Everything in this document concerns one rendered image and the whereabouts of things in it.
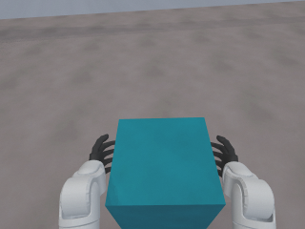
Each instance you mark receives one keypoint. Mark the right robot forearm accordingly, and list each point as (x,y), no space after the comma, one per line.
(252,199)

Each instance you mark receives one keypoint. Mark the robot left hand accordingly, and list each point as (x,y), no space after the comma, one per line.
(98,153)

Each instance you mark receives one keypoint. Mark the robot right hand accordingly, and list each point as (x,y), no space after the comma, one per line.
(228,153)

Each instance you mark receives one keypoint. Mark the left robot forearm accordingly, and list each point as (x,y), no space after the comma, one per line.
(79,202)

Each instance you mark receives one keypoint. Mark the carton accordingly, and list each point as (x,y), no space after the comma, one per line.
(164,175)

